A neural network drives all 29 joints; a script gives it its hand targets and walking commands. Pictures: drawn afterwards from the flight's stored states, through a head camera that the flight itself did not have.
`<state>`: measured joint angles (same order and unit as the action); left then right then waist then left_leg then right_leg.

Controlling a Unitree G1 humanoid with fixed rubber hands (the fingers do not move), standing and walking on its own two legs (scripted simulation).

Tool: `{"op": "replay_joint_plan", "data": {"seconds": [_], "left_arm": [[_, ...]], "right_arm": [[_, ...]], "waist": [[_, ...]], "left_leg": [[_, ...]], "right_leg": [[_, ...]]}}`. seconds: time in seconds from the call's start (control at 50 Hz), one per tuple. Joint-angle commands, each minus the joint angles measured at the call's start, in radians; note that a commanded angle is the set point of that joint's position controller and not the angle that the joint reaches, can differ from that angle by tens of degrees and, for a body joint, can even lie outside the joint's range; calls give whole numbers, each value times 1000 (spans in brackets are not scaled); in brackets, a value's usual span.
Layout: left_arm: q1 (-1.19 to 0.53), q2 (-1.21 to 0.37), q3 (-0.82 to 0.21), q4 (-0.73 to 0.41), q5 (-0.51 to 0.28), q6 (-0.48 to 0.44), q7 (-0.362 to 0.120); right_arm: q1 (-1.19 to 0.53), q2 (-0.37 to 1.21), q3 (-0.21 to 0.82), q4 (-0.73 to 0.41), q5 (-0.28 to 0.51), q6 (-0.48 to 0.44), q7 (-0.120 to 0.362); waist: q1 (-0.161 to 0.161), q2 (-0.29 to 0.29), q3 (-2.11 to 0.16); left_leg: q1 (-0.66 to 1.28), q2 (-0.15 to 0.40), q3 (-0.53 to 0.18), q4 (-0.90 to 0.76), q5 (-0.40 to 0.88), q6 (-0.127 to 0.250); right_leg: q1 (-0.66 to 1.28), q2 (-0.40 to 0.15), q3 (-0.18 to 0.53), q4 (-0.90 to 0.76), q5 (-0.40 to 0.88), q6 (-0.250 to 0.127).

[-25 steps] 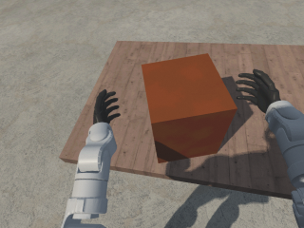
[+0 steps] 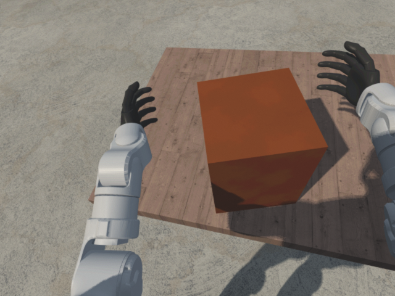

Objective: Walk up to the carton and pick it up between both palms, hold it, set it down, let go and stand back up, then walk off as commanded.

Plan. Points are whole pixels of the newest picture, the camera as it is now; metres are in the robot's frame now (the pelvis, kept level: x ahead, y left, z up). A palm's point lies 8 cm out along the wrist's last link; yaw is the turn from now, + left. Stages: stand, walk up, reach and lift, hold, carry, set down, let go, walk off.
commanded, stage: reach and lift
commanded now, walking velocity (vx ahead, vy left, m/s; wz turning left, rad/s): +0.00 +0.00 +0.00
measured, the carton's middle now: (249, 146) +0.46 +0.00 -0.01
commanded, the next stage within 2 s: none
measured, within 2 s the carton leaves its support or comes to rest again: neither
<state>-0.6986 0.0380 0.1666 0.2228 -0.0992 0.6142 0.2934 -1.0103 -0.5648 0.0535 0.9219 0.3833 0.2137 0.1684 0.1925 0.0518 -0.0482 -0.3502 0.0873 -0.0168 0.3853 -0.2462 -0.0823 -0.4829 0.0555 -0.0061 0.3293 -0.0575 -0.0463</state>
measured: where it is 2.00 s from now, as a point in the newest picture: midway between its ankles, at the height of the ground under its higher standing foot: outside the picture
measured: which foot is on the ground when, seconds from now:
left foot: down 0.00-1.00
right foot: down 0.00-1.00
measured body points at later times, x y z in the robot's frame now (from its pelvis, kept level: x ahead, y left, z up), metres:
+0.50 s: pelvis +0.01 +0.00 +0.00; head +0.11 -0.02 +0.44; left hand +0.41 +0.23 +0.08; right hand +0.53 -0.15 +0.09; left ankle -0.05 +0.17 -0.74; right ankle +0.05 -0.09 -0.74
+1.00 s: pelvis +0.00 -0.01 -0.02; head +0.16 -0.04 +0.40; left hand +0.41 +0.20 +0.00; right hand +0.53 -0.13 +0.00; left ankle -0.05 +0.16 -0.74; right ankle +0.05 -0.09 -0.74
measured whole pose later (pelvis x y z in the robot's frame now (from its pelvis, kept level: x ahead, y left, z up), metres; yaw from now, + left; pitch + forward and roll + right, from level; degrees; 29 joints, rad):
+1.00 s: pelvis +0.00 -0.01 -0.02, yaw +2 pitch +29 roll +0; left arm -0.72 -0.07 0.19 0.83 -0.03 -0.14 0.22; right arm -1.02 -0.41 0.04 1.27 0.21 -0.28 0.09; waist 0.23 0.05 -0.20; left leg -0.75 0.09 -0.01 0.51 -0.26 -0.09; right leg -0.86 0.05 -0.02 0.44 -0.08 -0.05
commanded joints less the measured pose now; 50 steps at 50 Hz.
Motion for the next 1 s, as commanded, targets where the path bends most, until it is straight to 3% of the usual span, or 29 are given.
{"op": "replay_joint_plan", "data": {"seconds": [0.0, 0.1, 0.2, 0.26, 0.38, 0.48, 0.5, 0.52, 0.54, 0.56, 0.58, 0.6, 0.7, 0.72, 0.8, 0.9, 0.96, 0.98], "left_arm": [[-468, 133, 18, -170, 9, -66, 0], [-518, 153, 36, -84, 16, -92, -6], [-493, 156, 51, -7, 24, -137, -18], [-475, 127, 51, 16, 46, -177, -30], [-439, 81, 50, 99, 76, -309, -55], [-452, 42, 14, 148, 86, -462, -51], [-440, 36, 16, 188, 94, -491, -52], [-458, 38, 10, 193, 92, -523, -48], [-459, 46, 27, 205, 97, -548, -45], [-467, 30, 12, 230, 99, -572, -45], [-457, 34, 15, 249, 92, -599, -44], [-457, 22, 10, 264, 91, -618, -41], [-447, 27, -4, 357, 70, -719, -49], [-436, 28, 5, 387, 68, -729, -49], [-407, 24, 8, 387, 61, -775, -56], [-375, 21, 32, 429, 72, -805, -70], [-402, 3, 36, 389, 78, -831, -69], [-404, -2, 39, 409, 84, -829, -69]], "right_arm": [[-580, -220, -55, -167, 0, -53, -2], [-623, -186, -30, -117, -5, -47, -13], [-601, -164, -24, -82, -25, -71, -21], [-582, -154, -17, -45, -42, -99, -20], [-517, -104, -47, 16, -111, -199, -24], [-524, -88, -92, 46, -143, -323, -24], [-515, -63, -85, 67, -151, -341, -21], [-525, -78, -104, 69, -170, -362, -23], [-529, -74, -86, 69, -165, -379, -26], [-530, -69, -98, 100, -170, -395, -31], [-529, -58, -91, 99, -159, -417, -31], [-539, -74, -98, 101, -162, -436, -36], [-546, -50, -72, 145, -150, -500, -52], [-529, -35, -51, 154, -148, -506, -56], [-529, -26, -47, 174, -149, -534, -63], [-519, 19, -34, 175, -168, -551, -79], [-533, 49, -39, 148, -177, -558, -80], [-539, 61, -33, 148, -187, -555, -82]], "waist": [[-8, -187, -798], [2, -210, -789], [1, -233, -816], [3, -210, -803], [-11, -211, -787], [-15, -156, -873], [-3, -163, -864], [-15, -171, -887], [9, -169, -903], [-5, -168, -904], [12, -174, -928], [3, -180, -968], [14, -229, -1023], [16, -254, -1024], [22, -251, -1057], [19, -304, -1057], [22, -288, -1102], [24, -307, -1100]], "left_leg": [[-128, -103, 86, -30, 361, 13], [-188, -103, 98, -49, 308, 17], [-222, -104, 99, -47, 355, 13], [-216, -103, 101, -47, 360, 9], [-261, -101, 104, -37, 360, 11], [-253, -95, 99, 6, 399, -10], [-270, -97, 103, 9, 392, -9], [-267, -94, 104, 11, 378, -9], [-286, -95, 108, 18, 381, -9], [-287, -91, 106, 24, 377, -14], [-295, -92, 110, 34, 391, -12], [-299, -89, 111, 42, 399, -22], [-372, -86, 124, 73, 392, -17], [-378, -85, 129, 79, 398, -16], [-428, -88, 141, 95, 412, -16], [-528, -98, 156, 92, 374, 0], [-531, -96, 153, 92, 362, 11], [-528, -96, 151, 94, 362, 15]], "right_leg": [[765, 20, 31, 107, 463, 46], [809, 12, 34, 109, 477, 64], [837, 12, 32, 119, 569, 71], [843, 10, 23, 119, 560, 74], [802, 7, 11, 128, 561, 75], [702, 20, -11, 142, 497, 61], [683, 22, -12, 142, 471, 55], [660, 27, -21, 143, 449, 58], [661, 27, -19, 152, 440, 59], [648, 26, -20, 154, 434, 58], [640, 28, -21, 163, 435, 57], [628, 30, -24, 167, 451, 58], [626, 28, -16, 201, 458, 68], [624, 31, -15, 208, 475, 71], [646, 21, -6, 235, 522, 71], [707, -7, 19, 257, 610, 81], [698, -10, 17, 265, 591, 88], [692, -9, 20, 261, 594, 88]]}}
